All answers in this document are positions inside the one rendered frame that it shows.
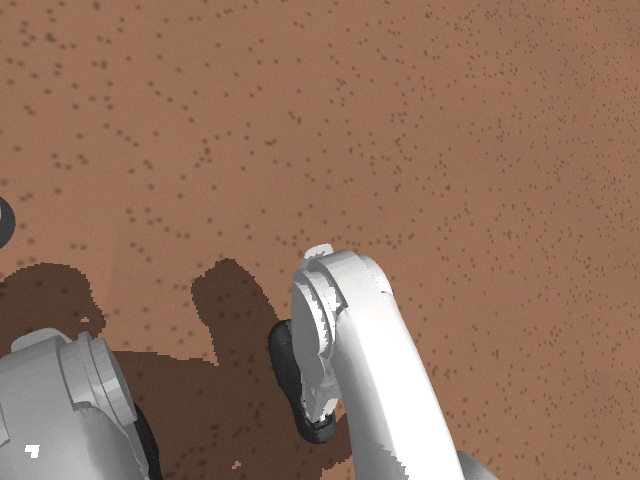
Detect tin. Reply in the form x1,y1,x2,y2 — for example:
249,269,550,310
0,197,16,249

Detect right robot hand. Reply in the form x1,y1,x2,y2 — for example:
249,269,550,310
457,450,500,480

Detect left robot foot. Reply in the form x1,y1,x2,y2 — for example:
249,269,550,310
133,402,164,480

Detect right robot foot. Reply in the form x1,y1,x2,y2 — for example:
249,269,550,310
268,320,336,444

